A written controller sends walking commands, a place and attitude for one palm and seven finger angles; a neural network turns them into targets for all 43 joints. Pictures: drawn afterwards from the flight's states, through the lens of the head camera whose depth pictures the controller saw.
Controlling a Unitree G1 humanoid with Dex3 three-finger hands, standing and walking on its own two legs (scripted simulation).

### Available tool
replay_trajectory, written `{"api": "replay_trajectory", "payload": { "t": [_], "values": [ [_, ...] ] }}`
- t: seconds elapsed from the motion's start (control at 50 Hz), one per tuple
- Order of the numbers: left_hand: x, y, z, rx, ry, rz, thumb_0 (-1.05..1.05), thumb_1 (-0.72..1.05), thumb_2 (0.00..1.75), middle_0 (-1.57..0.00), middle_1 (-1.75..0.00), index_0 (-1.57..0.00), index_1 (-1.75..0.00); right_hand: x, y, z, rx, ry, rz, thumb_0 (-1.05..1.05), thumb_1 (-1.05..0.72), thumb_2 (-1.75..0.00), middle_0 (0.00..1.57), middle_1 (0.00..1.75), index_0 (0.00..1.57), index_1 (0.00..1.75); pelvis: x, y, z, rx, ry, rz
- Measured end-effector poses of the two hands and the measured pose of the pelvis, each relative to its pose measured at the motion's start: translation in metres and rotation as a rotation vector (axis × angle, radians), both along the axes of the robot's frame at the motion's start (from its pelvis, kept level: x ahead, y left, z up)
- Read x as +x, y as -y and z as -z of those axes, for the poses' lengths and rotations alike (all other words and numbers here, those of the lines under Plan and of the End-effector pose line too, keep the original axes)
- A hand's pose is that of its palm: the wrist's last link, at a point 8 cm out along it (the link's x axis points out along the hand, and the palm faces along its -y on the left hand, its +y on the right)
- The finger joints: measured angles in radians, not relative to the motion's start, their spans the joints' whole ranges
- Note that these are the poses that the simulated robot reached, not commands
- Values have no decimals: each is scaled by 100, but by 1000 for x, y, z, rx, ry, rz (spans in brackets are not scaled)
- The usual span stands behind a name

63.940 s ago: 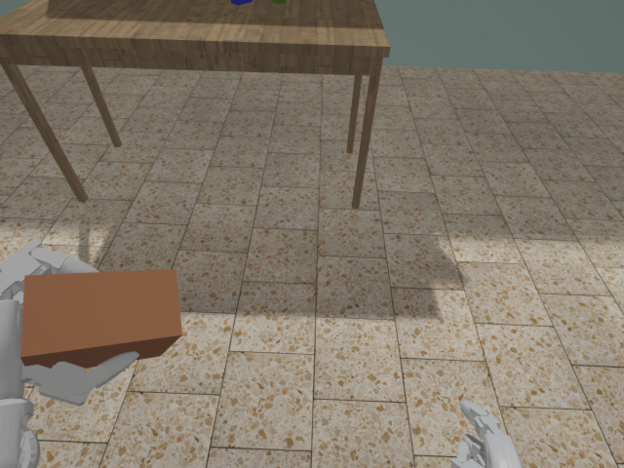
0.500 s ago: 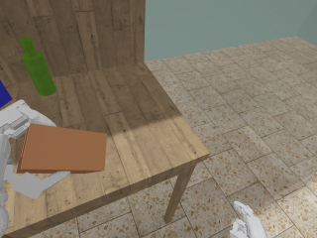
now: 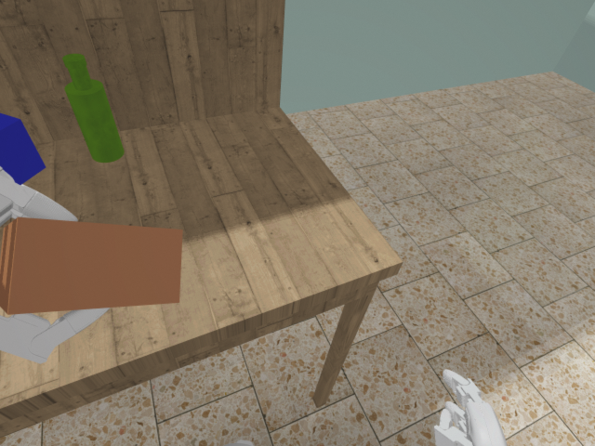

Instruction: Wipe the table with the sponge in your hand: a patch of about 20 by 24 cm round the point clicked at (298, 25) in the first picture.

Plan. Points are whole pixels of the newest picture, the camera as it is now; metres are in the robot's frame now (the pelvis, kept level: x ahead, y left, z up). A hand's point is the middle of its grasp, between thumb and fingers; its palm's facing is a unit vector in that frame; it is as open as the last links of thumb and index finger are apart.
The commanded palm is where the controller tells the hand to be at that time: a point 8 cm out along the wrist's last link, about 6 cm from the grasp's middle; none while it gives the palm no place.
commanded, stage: step back with the hand held close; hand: left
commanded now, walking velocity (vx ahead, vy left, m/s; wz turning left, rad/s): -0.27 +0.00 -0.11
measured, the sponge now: (114, 265) +0.23 +0.20 +0.20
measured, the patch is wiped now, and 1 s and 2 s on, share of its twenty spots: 1.00 1.00 1.00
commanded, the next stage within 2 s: stop stepping back and stand still in 0.50 s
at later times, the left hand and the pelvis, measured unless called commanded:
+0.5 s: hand out of the picture +0.12 +0.24 +0.26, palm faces +0.44 -0.87 -0.24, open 10.2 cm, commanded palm +0.06 +0.28 +0.24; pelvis -0.12 +0.01 -0.01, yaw -3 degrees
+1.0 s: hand out of the picture -0.05 +0.23 +0.25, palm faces +0.30 -0.88 -0.36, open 10.2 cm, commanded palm -0.09 +0.29 +0.24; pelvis -0.28 +0.03 +0.01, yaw -6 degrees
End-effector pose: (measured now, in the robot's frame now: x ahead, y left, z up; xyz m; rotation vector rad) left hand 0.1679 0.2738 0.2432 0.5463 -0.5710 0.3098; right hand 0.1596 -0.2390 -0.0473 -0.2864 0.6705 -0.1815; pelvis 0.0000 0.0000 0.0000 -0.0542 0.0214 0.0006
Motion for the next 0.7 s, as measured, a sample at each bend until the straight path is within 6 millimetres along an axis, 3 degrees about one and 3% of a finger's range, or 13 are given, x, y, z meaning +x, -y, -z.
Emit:
{"api": "replay_trajectory", "payload": {
  "t": [0.08, 0.14, 0.24, 0.32, 0.5, 0.6, 0.7],
  "values": [
    [-20, -12, -2, -16, 36, -51, -1, -54, 106, -71, -135, -75, -133, -2, -1, 4, -9, -6, -10, 1, -90, -90, 20, 30, 20, 30, -8, -3, 3, -2, 4, -11],
    [-28, -23, 7, -73, 38, -73, -1, -54, 106, -71, -135, -75, -133, -9, -6, 8, -17, -19, -15, 1, -90, -90, 20, 30, 20, 30, -18, -9, 6, -1, 16, -23],
    [-36, -37, 28, -122, 17, -79, -1, -54, 106, -71, -135, -75, -134, -25, -21, 9, -25, -2, -27, 1, -90, -90, 20, 30, 20, 30, -39, -19, 15, -5, 36, -23],
    [-48, -39, 24, -90, 39, -69, -1, -54, 106, -71, -135, -75, -134, -46, -35, 12, 17, 16, -29, 1, -90, -90, 20, 30, 20, 30, -58, -20, 17, -19, 51, 4],
    [-89, -9, -13, -104, 178, 44, -1, -54, 106, -71, -135, -75, -134, -117, -42, 20, 101, -6, -16, 1, -90, -90, 20, 30, 20, 30, -116, -11, 8, -29, 17, 61],
    [-117, 12, -12, -86, 101, 135, -1, -54, 106, -71, -135, -75, -134, -172, -26, 30, 133, -37, 66, 1, -90, -90, 20, 30, 20, 30, -147, -12, 4, -38, 57, 47],
    [-145, 0, 2, -112, -18, 142, -1, -55, 106, -72, -135, -76, -134, -226, -14, 7, 98, -101, 154, 2, -90, -90, 20, 30, 20, 30, -168, -15, -14, 30, 10, 101]
  ]
}}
